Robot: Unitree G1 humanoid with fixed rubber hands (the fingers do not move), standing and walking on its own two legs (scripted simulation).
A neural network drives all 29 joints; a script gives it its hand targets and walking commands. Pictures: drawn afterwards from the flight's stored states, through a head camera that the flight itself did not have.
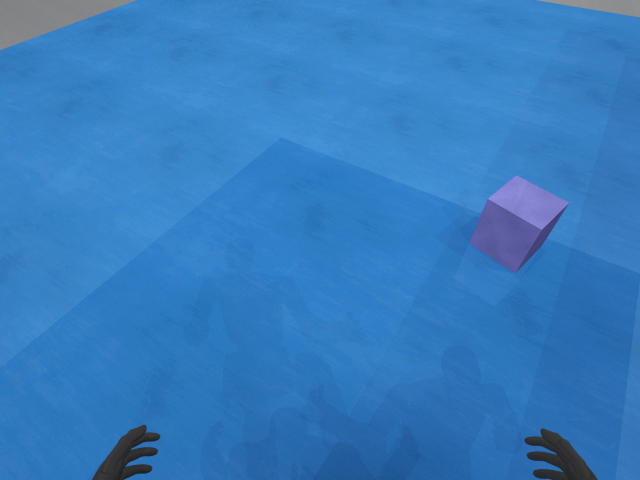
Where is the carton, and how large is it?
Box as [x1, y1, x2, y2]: [469, 175, 568, 272]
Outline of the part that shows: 516,175 487,199 469,242 514,272 539,248 568,203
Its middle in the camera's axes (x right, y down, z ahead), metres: +0.76 -0.05 +1.51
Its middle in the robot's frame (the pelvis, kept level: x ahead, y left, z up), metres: +1.12 -0.71 -0.63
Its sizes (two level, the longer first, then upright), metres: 0.210 0.200 0.250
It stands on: the floor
